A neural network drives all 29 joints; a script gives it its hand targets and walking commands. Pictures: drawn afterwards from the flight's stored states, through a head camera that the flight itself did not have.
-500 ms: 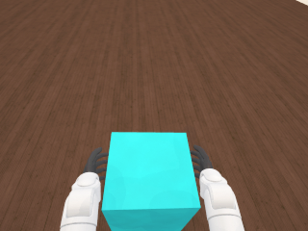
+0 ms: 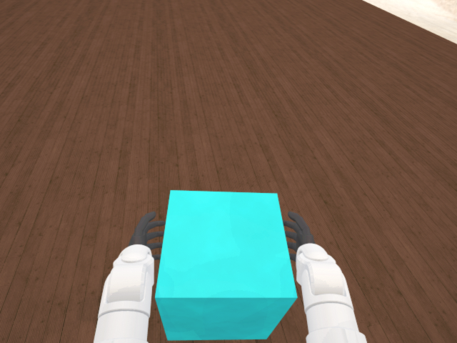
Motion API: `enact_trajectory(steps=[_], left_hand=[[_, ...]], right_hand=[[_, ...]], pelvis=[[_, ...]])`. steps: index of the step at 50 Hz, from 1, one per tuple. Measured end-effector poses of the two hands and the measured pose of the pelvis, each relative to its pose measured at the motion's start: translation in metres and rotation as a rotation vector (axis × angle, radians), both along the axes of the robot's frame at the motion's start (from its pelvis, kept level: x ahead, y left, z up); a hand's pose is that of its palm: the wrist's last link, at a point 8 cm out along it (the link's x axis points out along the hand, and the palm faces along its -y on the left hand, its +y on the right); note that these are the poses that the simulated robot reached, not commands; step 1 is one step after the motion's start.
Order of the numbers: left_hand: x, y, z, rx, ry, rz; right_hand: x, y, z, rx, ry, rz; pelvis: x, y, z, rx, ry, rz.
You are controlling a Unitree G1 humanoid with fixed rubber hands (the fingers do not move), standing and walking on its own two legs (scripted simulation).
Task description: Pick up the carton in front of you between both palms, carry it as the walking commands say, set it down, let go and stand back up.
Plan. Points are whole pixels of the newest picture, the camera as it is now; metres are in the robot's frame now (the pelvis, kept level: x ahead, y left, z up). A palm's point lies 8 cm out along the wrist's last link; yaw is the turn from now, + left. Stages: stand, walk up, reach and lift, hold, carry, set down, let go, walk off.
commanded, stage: set down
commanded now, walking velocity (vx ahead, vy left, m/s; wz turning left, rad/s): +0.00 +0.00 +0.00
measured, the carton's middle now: (221, 268) +0.30 +0.00 -0.05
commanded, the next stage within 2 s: none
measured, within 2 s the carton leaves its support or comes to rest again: neither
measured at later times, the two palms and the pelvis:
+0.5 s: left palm (144, 276) +0.33 +0.17 -0.15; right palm (269, 264) +0.36 -0.13 -0.14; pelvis -0.04 +0.00 -0.07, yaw +1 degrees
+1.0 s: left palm (145, 284) +0.38 +0.19 -0.29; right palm (251, 274) +0.41 -0.11 -0.29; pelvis -0.04 -0.04 -0.20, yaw -2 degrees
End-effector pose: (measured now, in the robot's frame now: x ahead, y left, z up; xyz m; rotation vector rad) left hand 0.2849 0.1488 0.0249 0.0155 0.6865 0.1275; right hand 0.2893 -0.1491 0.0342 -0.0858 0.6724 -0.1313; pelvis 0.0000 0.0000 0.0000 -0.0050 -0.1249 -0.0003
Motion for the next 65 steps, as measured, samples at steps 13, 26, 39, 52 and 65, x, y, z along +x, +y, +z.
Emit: enact_trajectory(steps=[13, 26, 39, 52, 65], left_hand=[[0.033, 0.010, -0.047, -0.062, 0.036, 0.062], [0.046, 0.019, -0.189, -0.023, 0.006, 0.067], [0.076, 0.023, -0.256, -0.032, -0.024, 0.099], [0.094, 0.041, -0.333, -0.007, 0.016, 0.093], [0.114, 0.054, -0.417, -0.020, 0.016, 0.098]], right_hand=[[0.039, 0.011, -0.045, 0.008, 0.037, 0.006], [0.068, 0.020, -0.181, 0.009, 0.009, 0.049], [0.102, 0.025, -0.248, 0.090, -0.021, 0.016], [0.119, 0.042, -0.334, 0.091, 0.013, 0.029], [0.139, 0.055, -0.415, 0.071, 0.012, 0.041]], pelvis=[[-0.014, 0.012, -0.022, 0.004, 0.113, -0.008], [-0.036, -0.007, -0.081, -0.029, 0.520, 0.014], [-0.036, -0.033, -0.151, -0.030, 0.751, 0.003], [-0.041, -0.037, -0.210, -0.042, 0.883, -0.017], [-0.061, -0.024, -0.274, -0.050, 0.923, -0.037]])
